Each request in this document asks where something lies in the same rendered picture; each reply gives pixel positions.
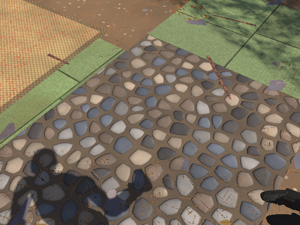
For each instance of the right robot hand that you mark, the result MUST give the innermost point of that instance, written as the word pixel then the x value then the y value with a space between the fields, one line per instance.
pixel 288 197

